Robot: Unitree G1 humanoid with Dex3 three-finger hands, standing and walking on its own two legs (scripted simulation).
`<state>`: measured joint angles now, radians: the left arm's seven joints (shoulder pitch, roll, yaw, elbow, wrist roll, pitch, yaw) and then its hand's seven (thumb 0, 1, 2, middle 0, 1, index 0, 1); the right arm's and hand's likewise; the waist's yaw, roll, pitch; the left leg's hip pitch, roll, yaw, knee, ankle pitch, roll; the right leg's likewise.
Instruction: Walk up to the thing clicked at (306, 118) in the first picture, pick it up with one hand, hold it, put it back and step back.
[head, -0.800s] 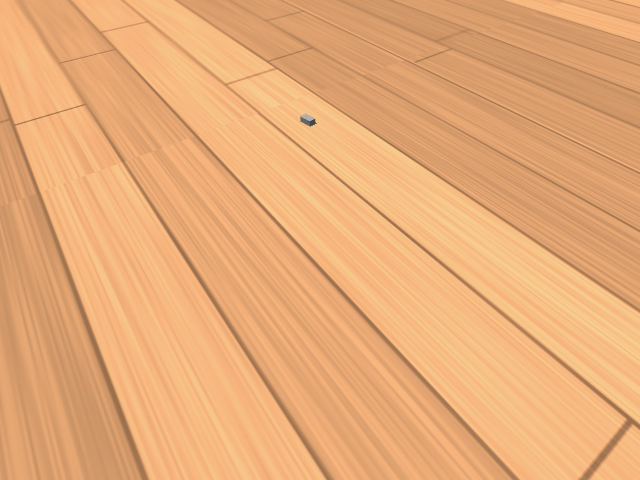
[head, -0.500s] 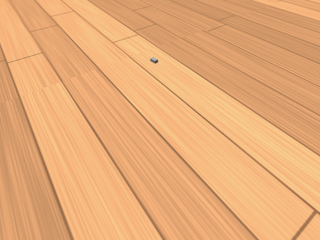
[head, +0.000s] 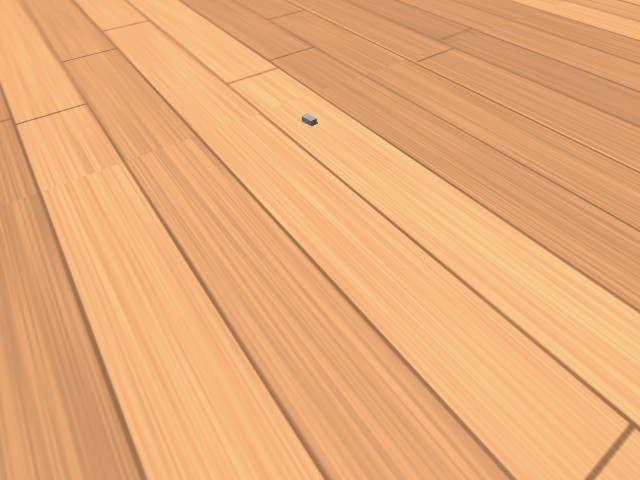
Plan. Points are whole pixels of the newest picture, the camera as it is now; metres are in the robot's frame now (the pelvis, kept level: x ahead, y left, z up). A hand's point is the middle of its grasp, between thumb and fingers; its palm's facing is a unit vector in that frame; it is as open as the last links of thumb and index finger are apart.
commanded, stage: stand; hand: left
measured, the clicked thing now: (309, 119) +2.14 +0.05 -0.77
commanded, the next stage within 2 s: walk up in 0.32 s
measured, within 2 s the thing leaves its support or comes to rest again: neither
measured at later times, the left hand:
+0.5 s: hand out of the picture +0.10 +0.27 -0.15, palm faces -0.22 -0.90 -0.38, open 7.4 cm
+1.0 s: hand (191, 345) +0.38 +0.25 -0.16, palm faces -0.40 -0.80 -0.44, open 7.4 cm
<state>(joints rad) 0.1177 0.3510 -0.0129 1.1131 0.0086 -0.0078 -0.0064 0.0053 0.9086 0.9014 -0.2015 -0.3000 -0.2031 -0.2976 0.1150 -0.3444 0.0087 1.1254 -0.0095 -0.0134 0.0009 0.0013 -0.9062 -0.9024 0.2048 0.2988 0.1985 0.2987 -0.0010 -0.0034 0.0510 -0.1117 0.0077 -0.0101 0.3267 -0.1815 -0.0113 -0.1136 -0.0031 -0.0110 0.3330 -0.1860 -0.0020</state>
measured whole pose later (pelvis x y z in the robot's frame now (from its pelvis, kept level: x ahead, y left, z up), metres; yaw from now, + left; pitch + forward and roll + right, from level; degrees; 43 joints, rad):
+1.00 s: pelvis +0.26 -0.03 -0.03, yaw -24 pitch -1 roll -3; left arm 0.39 0.44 0.02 0.95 0.01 -0.10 -0.01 0.01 0.90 0.90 -0.21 -0.30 -0.21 -0.30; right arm 0.09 -0.48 -0.09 0.79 -0.04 0.01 0.19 0.00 -0.91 -0.90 0.20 0.30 0.20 0.30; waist 0.02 0.08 0.02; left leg -0.60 0.15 -0.03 0.71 -0.12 -0.02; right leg -0.01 -0.09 0.01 0.45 -0.43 0.06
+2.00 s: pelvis +0.81 -0.01 -0.04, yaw -43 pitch +0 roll -1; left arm 0.33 0.51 0.05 0.99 0.00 -0.06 0.08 0.01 0.91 0.90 -0.20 -0.30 -0.21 -0.30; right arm 0.14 -0.42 -0.11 0.76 -0.05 0.01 0.11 0.00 -0.91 -0.90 0.20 0.30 0.20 0.30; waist -0.01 0.00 0.09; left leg -0.44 0.09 0.09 0.76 -0.31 0.00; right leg -0.52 -0.09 0.07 1.17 -0.43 -0.05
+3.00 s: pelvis +1.24 +0.06 -0.05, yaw -53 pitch -3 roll -2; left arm 0.26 0.41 0.03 0.87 0.00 -0.08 0.11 0.00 0.90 0.90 -0.21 -0.30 -0.21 -0.30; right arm 0.30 -0.44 -0.09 0.78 -0.06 0.11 0.06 0.00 -0.91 -0.90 0.20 0.30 0.20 0.30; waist -0.05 0.13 0.13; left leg -0.47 -0.01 -0.01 1.23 -0.52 -0.01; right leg -0.44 0.00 -0.13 0.75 -0.26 -0.06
